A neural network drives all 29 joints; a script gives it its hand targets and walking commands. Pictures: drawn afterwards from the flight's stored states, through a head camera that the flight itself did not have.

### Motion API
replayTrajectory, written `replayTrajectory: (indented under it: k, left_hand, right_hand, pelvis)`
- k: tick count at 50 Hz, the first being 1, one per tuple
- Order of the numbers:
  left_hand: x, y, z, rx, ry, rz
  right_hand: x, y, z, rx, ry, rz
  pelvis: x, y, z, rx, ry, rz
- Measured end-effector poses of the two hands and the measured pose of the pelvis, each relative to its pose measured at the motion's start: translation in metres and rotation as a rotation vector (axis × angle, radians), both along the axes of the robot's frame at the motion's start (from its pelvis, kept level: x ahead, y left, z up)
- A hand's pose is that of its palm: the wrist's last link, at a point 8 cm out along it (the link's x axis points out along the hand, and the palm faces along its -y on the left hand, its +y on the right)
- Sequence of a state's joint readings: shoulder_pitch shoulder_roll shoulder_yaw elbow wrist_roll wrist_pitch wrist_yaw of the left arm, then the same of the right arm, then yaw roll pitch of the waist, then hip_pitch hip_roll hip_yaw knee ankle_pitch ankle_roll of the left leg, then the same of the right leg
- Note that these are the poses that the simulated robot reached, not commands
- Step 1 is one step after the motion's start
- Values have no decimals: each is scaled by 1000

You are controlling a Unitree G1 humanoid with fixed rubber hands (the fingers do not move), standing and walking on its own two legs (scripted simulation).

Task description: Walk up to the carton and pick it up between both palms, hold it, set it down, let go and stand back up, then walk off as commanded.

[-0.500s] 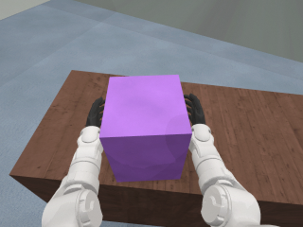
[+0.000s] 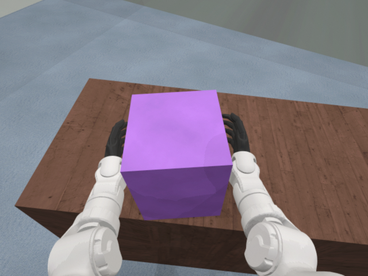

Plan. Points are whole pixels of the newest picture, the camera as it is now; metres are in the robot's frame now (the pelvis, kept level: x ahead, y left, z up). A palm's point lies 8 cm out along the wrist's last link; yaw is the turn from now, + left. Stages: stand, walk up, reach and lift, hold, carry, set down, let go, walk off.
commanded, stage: set down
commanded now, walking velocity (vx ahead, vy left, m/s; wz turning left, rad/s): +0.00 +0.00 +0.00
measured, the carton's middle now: (178, 158) +0.40 +0.05 +0.00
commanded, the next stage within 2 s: none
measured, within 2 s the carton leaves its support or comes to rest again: rests again in 0.54 s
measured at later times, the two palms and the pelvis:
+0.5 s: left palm (115, 155) +0.37 +0.20 +0.03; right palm (240, 151) +0.40 -0.09 +0.05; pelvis +0.00 +0.00 +0.00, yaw +0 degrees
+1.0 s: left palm (119, 153) +0.38 +0.19 +0.03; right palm (242, 155) +0.40 -0.10 +0.04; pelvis -0.01 +0.00 -0.01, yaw -2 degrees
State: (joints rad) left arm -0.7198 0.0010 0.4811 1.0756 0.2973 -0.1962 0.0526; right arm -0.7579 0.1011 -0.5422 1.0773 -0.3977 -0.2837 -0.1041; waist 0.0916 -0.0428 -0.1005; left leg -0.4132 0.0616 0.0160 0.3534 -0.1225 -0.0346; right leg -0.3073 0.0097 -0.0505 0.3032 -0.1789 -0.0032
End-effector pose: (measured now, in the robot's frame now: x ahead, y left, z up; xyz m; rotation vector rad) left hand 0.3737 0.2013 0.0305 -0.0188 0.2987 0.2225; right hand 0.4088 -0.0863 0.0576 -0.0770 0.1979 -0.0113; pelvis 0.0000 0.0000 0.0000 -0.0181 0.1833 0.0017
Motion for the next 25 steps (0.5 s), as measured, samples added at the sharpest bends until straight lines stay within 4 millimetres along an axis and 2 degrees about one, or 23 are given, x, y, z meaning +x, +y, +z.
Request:
replayTrajectory:
  k: [25]
  left_hand:
    - [-1, -1, -3, -10, -20, -13]
  right_hand:
    - [-6, -2, -5, 5, -15, -11]
  pelvis:
    - [-4, 1, -1, 1, 1, -8]
